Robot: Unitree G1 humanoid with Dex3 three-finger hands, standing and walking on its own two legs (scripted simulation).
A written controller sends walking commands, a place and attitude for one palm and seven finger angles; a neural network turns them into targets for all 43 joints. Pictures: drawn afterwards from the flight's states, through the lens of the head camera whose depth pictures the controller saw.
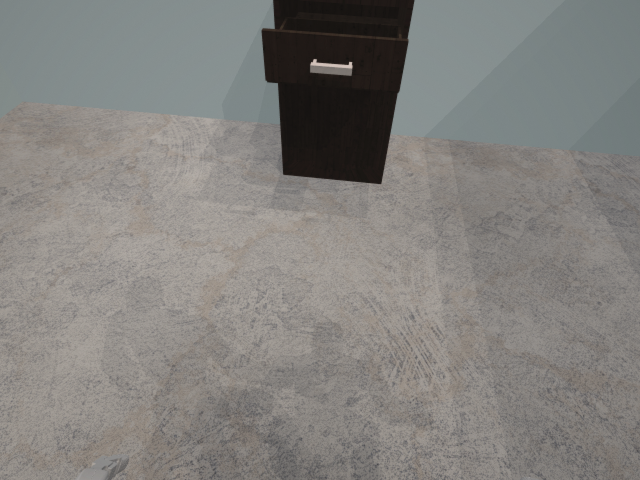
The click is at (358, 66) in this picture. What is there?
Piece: drawer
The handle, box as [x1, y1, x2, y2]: [310, 59, 352, 75]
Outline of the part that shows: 310,64 310,72 351,75 351,62 349,62 348,65 317,63 316,59 314,59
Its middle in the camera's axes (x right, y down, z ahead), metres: +0.03 -0.55 +1.22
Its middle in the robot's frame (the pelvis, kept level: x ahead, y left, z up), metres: +1.28 +0.03 -0.05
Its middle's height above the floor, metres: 0.72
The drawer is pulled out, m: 0.30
